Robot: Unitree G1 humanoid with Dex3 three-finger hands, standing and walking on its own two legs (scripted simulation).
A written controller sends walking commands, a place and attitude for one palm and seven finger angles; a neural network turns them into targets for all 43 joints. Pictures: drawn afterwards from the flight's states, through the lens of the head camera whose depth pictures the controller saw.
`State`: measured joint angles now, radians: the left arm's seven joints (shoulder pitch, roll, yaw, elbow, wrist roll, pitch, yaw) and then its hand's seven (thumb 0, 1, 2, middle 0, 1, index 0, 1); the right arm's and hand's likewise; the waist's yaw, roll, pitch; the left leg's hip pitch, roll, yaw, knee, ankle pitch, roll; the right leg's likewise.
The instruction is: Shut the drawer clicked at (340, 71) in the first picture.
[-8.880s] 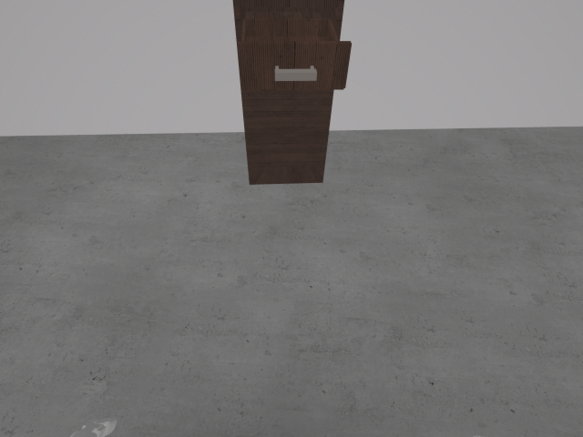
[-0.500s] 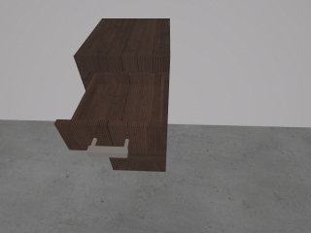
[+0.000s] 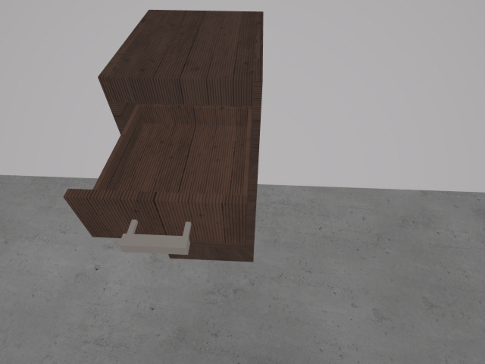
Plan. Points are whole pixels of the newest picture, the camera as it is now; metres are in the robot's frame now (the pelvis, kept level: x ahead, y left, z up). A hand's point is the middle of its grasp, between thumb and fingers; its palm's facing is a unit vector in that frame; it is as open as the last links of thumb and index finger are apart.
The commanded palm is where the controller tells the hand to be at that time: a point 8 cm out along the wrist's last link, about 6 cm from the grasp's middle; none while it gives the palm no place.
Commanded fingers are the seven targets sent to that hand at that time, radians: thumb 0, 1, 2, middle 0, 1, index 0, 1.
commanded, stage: shuffle to correct the standing spot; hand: left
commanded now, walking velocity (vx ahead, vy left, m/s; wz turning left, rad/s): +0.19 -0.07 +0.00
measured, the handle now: (158, 234) +0.35 +0.19 -0.01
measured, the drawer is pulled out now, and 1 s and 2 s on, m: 0.30 0.30 0.30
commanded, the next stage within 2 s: come to a stop and stand still in 0.10 s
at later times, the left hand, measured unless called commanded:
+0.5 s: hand out of the picture +0.07 +0.15 -0.17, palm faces +0.08 -0.97 -0.22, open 7.3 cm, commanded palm none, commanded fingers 0.00 0.90 0.90 -0.20 -0.30 -0.20 -0.30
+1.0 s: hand out of the picture +0.05 +0.14 -0.16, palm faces +0.07 -0.97 -0.23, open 7.3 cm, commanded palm none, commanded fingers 0.00 0.90 0.90 -0.20 -0.30 -0.20 -0.30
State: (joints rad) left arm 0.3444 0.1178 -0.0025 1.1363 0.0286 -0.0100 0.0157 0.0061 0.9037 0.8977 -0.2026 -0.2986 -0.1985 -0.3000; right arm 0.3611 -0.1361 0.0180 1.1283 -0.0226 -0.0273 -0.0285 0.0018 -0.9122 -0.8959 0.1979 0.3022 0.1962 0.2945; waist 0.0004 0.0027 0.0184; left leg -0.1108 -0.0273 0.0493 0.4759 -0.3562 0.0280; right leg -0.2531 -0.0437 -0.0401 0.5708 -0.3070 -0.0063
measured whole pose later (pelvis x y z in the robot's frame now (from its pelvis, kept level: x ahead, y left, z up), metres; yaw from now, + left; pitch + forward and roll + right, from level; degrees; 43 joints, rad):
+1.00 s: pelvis +0.03 -0.04 +0.01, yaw +2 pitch -1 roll +1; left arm 0.26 0.16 0.02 1.05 0.02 0.01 0.03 0.01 0.93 0.90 -0.20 -0.30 -0.20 -0.30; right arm 0.28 -0.15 0.00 1.07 -0.02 0.01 -0.02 0.01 -0.93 -0.90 0.20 0.30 0.20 0.29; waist 0.01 0.01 0.03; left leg -0.17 0.03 0.08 0.43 -0.24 -0.02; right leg -0.27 -0.01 -0.07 0.48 -0.19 -0.04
